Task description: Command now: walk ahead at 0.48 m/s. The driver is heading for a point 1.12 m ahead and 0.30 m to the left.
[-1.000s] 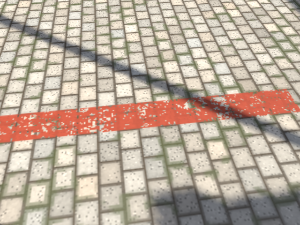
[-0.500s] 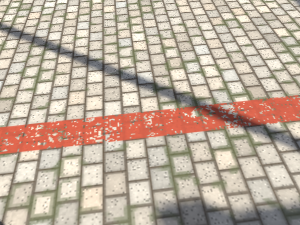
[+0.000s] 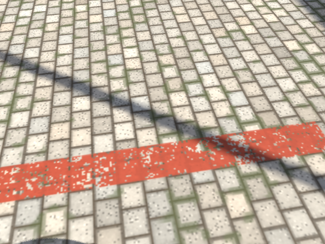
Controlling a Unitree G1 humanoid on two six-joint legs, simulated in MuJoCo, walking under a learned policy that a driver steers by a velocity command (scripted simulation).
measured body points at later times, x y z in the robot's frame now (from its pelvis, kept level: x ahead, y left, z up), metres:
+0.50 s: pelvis +0.28 -0.06 +0.00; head +0.29 -0.06 +0.45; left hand +0.24 +0.20 -0.14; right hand +0.47 -0.30 -0.11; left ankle +0.38 +0.13 -0.66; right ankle +0.25 -0.16 -0.74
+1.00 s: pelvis +0.54 +0.07 +0.00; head +0.56 +0.10 +0.45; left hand +0.59 +0.39 -0.09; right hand +0.73 -0.15 -0.10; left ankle +0.50 +0.12 -0.74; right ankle +0.73 -0.06 -0.66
